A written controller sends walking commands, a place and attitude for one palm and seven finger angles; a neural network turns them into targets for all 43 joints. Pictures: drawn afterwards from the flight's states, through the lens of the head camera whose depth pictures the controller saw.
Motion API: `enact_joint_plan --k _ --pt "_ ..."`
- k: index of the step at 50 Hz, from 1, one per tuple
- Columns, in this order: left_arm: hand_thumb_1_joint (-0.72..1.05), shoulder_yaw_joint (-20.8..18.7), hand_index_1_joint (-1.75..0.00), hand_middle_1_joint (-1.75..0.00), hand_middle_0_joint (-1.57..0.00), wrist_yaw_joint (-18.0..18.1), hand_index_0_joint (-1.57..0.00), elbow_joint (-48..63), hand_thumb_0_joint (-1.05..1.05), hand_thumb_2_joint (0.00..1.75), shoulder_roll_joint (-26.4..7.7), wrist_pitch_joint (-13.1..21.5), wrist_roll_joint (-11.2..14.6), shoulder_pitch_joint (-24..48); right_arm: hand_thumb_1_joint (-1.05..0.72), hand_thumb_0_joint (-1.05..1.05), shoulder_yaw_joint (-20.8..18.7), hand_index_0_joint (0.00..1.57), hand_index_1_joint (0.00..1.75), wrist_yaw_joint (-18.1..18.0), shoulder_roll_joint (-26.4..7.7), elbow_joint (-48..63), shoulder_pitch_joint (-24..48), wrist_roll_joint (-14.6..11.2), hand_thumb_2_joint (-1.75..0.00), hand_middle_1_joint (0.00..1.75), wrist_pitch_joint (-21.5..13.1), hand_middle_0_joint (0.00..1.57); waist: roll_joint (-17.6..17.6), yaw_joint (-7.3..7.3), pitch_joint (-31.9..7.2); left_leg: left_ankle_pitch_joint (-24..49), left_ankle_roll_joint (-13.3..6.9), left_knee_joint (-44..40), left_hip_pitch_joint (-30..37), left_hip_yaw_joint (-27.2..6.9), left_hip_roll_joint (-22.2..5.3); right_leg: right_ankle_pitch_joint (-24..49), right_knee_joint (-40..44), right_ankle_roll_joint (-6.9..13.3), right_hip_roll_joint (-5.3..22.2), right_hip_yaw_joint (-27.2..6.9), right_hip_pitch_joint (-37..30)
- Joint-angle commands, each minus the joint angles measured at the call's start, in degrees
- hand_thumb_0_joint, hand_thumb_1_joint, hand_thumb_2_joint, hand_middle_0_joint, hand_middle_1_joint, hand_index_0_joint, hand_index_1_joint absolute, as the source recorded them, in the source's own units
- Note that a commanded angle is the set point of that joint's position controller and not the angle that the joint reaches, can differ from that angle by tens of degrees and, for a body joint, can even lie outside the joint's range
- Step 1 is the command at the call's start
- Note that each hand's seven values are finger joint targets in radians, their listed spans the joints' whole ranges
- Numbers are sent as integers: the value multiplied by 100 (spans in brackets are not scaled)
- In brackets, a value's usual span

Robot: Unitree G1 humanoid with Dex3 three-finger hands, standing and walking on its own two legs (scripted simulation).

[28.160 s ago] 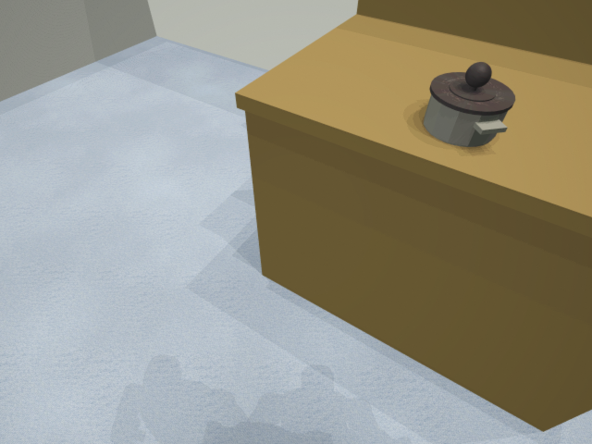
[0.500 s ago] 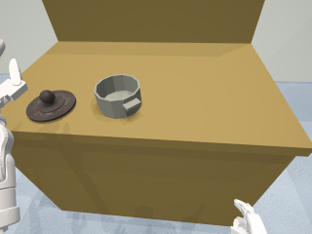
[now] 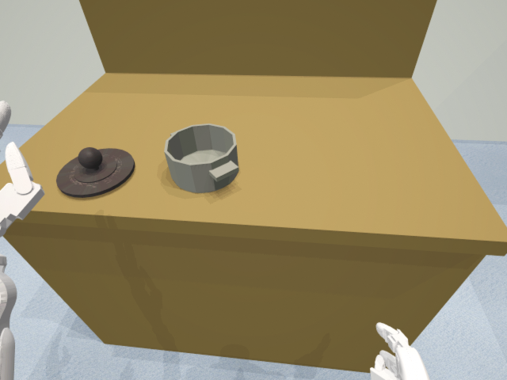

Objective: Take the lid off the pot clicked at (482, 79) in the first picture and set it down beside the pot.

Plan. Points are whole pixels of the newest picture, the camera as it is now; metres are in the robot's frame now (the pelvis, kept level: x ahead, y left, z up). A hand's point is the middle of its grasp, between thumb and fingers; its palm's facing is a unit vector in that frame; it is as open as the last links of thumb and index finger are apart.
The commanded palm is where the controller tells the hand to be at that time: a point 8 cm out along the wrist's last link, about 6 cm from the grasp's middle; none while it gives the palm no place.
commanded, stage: draw the hand back to the body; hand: left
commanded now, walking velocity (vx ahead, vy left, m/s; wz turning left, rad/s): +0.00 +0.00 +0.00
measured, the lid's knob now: (90, 158) +0.49 +0.42 +0.09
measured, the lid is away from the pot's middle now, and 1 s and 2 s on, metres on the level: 0.24 0.24 0.24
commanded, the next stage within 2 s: step back with the hand held close in 0.34 s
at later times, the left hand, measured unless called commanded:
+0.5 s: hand out of the picture +0.17 +0.26 +0.27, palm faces +0.51 -0.79 -0.33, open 7.4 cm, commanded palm +0.12 +0.30 +0.26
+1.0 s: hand out of the picture +0.14 +0.27 +0.26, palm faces +0.48 -0.73 -0.48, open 7.4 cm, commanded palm +0.08 +0.33 +0.26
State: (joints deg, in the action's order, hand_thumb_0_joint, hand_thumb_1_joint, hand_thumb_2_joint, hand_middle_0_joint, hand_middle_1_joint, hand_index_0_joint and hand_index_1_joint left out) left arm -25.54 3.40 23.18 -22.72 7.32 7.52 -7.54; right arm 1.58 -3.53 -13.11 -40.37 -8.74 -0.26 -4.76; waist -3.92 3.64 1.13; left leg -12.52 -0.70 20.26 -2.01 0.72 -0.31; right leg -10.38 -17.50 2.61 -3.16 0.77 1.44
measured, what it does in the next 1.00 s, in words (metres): steps on the spot: right foot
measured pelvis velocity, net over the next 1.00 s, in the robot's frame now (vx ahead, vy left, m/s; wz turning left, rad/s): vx -0.05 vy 0.05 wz -0.02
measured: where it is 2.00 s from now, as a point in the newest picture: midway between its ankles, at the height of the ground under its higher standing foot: outside the picture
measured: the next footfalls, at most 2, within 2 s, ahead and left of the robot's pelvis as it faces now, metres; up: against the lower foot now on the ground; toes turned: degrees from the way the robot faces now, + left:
right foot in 0.98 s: -0.04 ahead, -0.08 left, +0.00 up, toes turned +0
right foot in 1.60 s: -0.22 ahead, -0.08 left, +0.00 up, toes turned -4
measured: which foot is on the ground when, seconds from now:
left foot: down 0.00-1.00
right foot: down 0.00-0.84, up 0.86-0.96, down 0.98-1.00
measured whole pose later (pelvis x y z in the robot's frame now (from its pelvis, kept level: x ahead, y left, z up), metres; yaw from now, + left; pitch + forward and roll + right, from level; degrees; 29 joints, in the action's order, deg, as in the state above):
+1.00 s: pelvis -0.05 +0.05 -0.02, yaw -1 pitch +2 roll -1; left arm -34.1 6.8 45.1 -28.9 14.2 4.4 -25.4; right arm -0.8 -2.9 -12.2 -32.5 -14.0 -0.8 -2.1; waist 0.4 0.8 -1.2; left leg -12.6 -5.2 31.5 -20.9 4.0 3.3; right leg -19.4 -32.4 -0.5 0.2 -1.2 15.0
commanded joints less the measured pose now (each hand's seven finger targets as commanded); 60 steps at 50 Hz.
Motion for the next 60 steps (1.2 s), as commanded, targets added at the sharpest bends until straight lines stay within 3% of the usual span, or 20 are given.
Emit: enact_joint_plan --k 1,8,13,15,18,22,23,24,26,29,37,42,44,46,48,50,53,56,57,60 --pt "90 -476 -30 -30 -20 58 -20 1621 0 90 -1157 358 1 782 -90 0 -203 20 30 -3 -500 966 963 27 -90 30 -408 20 -68 24 -625 1146 -210 -156 168 36 -43 1008 308 -101 274 -56 97" --pt "90 -591 -30 -30 -20 50 -20 1991 0 90 -1129 324 19 -229 -90 0 -218 20 30 18 -480 1012 928 53 -90 30 -409 20 66 65 -346 913 -185 -199 60 -38 -84 676 369 -81 262 -43 218" --pt "90 -438 -30 -30 -20 100 -20 2350 0 90 -1043 349 -54 127 -90 0 -192 20 30 -10 -464 969 914 60 -90 30 -461 20 -204 -17 -272 780 -141 -207 96 -112 -96 493 369 -59 253 -14 367" --pt "90 -409 -30 -30 -20 112 -20 2006 0 90 -948 297 -37 20 -90 0 -179 20 30 -30 -448 941 877 53 -90 30 -447 20 58 -19 4 573 -134 -298 -10 -169 -122 235 412 -53 235 24 469" --pt "90 -474 -30 -30 -20 93 -20 1837 0 90 -933 267 1 -327 -90 0 -189 20 30 -30 -440 960 870 49 -90 30 -419 20 182 24 -14 468 -149 -341 -40 -175 -133 132 426 -43 248 27 422" --pt "90 -357 -30 -30 -20 83 -20 2467 0 90 -953 334 -65 -102 -90 0 -160 20 30 4 -442 1025 940 65 -90 30 -485 20 -231 52 -387 727 -131 -274 105 -201 -122 410 276 -40 250 -1 265" --pt "90 -1404 -30 -30 -20 255 -20 3014 0 90 -2173 673 -239 885 -90 0 -191 20 30 17 -724 1324 896 -42 -90 30 -358 20 -98 -137 -29 128 -266 -50 -463 -371 -162 590 431 -62 496 -812 858" --pt "90 -1039 -30 -30 -20 275 -20 2312 0 90 -1561 737 -237 201 -90 0 -228 20 30 -1 -623 1196 756 10 -90 30 -278 20 390 -174 -52 80 -275 113 -562 -473 -115 578 457 -28 669 -840 880" --pt "90 -705 -30 -30 -20 227 -20 2151 0 90 -1180 656 -305 -397 -90 0 -294 20 30 77 -637 1284 626 -17 -90 30 -131 20 813 -246 -184 382 -278 412 -448 -453 -140 816 485 -10 837 -1013 1066" --pt "90 -650 -30 -30 -20 223 -20 2183 0 90 -1171 709 -317 -620 -90 0 -379 20 30 92 -693 1372 519 -73 -90 30 19 20 289 -319 -546 942 -259 406 -455 -457 -310 1454 110 -30 906 -843 932" --pt "90 -1318 -30 -30 -20 296 -20 3209 0 90 -1696 825 -255 -1719 -90 0 -497 20 30 72 -723 1763 384 -119 -90 30 256 20 -80 -247 -1392 2665 -282 320 -691 -758 -759 1550 -907 -239 567 -361 656" --pt "90 -1483 -30 -30 -20 387 -20 3571 0 90 -1685 897 -229 -1863 -90 0 -537 20 30 56 -745 1840 258 -54 -90 30 110 20 -877 -267 -1103 1937 -377 -208 -1548 -1091 -1193 -461 -1909 -282 338 -218 890" --pt "90 -1540 -30 -30 -20 440 -20 3389 0 90 -1635 899 -240 -1702 -90 0 -559 20 30 44 -725 1772 162 -19 -90 30 10 20 -910 -307 -844 1004 -475 -356 -2151 -1125 -1321 -917 -2307 -266 338 -241 839" --pt "90 -1500 -30 -30 -20 484 -20 3182 0 90 -1569 912 -278 -1419 -90 0 -573 20 30 34 -720 1686 101 -46 -90 30 -67 20 -712 -360 -591 419 -476 -261 -2343 -1137 -1269 -794 -2044 -234 358 -246 857" --pt "90 -1403 -30 -30 -20 501 -20 2850 0 90 -1511 888 -276 -1216 -90 0 -565 20 30 6 -738 1599 76 -73 -90 30 -104 20 -157 -435 -464 430 -381 40 -2147 -1104 -1123 -357 -1442 -172 429 -347 1034" --pt "90 -1320 -30 -30 -20 481 -20 2494 0 90 -1479 890 -277 -995 -90 0 -569 20 30 5 -730 1544 68 -83 -90 30 -91 20 314 -498 -388 -10 -261 458 -2004 -1010 -847 244 -840 -32 704 -718 1315" --pt "90 -1227 -30 -30 -20 479 -20 2317 0 90 -1449 923 -303 -1071 -90 0 -644 20 30 28 -655 1400 -54 -145 -90 30 -23 20 928 -552 -1195 1305 -121 1320 -951 -696 -606 1646 -561 83 1140 -938 1373" --pt "90 -1305 -30 -30 -20 465 -20 2685 0 90 -1540 993 -252 -1480 -90 0 -633 20 30 57 -602 1520 -9 -184 -90 30 42 20 1071 -550 -1209 -102 -91 1908 -740 -538 -316 865 -196 263 1554 -1098 1934" --pt "90 -1357 -30 -30 -20 494 -20 2795 0 90 -1585 1013 -238 -1678 -90 0 -604 20 30 65 -581 1534 -5 -179 -90 30 59 20 820 -546 -1142 -352 -68 1960 -866 -527 -261 702 -133 338 1621 -1116 1969" --pt "90 -1279 -30 -30 -20 549 -20 3181 0 90 -1631 1052 -264 -1637 -90 0 -533 20 30 23 -551 1638 152 -182 -90 30 63 20 637 -558 -584 -710 -42 1935 -965 -633 -262 -325 -31 324 1568 -1005 2726"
